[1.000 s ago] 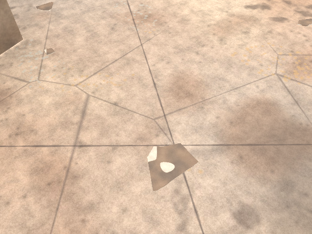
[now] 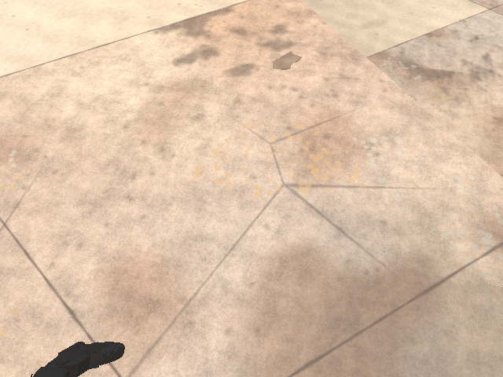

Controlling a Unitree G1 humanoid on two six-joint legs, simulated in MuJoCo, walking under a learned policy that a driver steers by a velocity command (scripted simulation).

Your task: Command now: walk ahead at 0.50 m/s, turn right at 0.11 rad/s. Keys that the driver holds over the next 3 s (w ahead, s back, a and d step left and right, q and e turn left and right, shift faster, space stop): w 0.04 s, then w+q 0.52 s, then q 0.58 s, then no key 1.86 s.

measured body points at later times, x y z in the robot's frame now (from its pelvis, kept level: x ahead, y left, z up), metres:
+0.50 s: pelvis +0.27 -0.03 +0.00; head +0.29 -0.02 +0.45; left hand +0.25 +0.26 -0.13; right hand +0.49 -0.24 -0.11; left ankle +0.42 +0.15 -0.69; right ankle +0.17 -0.13 -0.74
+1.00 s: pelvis +0.47 +0.05 +0.00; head +0.50 +0.08 +0.44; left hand +0.50 +0.37 -0.11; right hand +0.72 -0.16 -0.10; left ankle +0.44 +0.12 -0.74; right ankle +0.64 -0.06 -0.70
